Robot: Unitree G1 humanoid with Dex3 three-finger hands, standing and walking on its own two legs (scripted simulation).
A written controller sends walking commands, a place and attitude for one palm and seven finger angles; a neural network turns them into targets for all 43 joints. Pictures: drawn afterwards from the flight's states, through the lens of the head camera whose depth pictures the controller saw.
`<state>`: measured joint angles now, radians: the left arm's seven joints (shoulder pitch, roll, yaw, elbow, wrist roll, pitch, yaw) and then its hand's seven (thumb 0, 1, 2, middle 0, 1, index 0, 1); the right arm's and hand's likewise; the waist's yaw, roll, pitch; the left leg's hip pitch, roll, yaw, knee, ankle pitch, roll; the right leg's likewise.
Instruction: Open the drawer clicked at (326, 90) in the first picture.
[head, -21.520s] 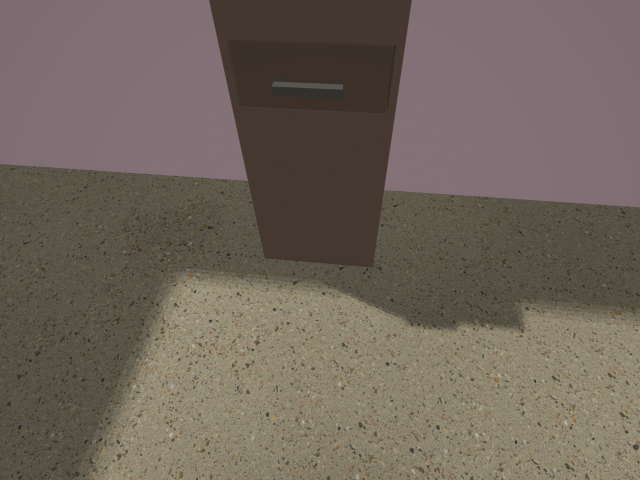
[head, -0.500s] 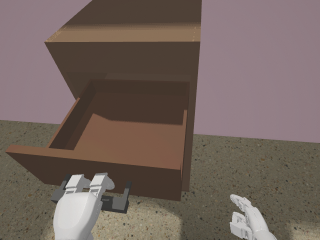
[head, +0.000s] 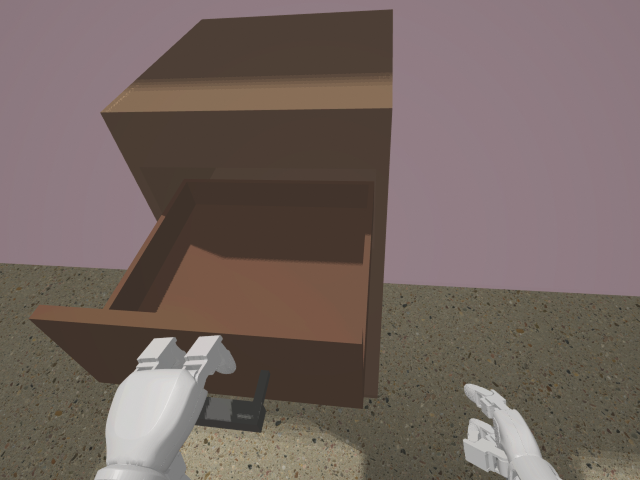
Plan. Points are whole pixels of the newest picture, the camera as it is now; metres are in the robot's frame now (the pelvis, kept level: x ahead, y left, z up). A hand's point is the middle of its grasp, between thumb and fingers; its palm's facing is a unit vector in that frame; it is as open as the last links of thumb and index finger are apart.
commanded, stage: lift the hand off the handle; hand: left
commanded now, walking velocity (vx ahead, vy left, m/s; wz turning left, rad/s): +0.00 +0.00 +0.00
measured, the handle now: (197, 391) +0.21 +0.19 +0.03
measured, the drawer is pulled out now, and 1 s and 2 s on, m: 0.30 0.30 0.30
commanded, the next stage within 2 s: draw the hand back to the body in 0.80 s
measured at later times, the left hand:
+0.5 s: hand (167, 387) +0.17 +0.18 +0.12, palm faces +0.09 -0.19 -0.98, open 13.1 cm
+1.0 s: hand (162, 341) +0.19 +0.17 +0.18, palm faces +0.19 -0.20 -0.96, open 13.8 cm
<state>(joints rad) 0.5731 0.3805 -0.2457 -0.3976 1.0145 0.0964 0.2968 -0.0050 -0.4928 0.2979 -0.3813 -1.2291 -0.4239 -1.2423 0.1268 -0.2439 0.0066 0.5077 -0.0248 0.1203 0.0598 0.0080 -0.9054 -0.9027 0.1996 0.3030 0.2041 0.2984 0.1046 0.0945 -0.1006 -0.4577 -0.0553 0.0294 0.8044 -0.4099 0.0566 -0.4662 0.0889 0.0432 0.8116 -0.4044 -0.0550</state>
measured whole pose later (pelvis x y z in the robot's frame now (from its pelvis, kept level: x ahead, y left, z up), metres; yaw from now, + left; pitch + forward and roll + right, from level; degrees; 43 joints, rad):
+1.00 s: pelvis +0.00 +0.00 +0.03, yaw -1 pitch -3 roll +0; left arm 0.40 0.46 -0.16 -0.65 0.88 0.25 0.04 0.00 -0.50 0.30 -0.33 -1.20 -0.33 -1.21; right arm 0.06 -0.28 0.06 0.51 0.03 0.22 0.07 0.01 -0.91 -0.90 0.20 0.30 0.20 0.30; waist 0.12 0.13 -0.03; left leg -0.20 -0.04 0.03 0.54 -0.29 0.05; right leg -0.20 0.10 0.06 0.54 -0.28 -0.06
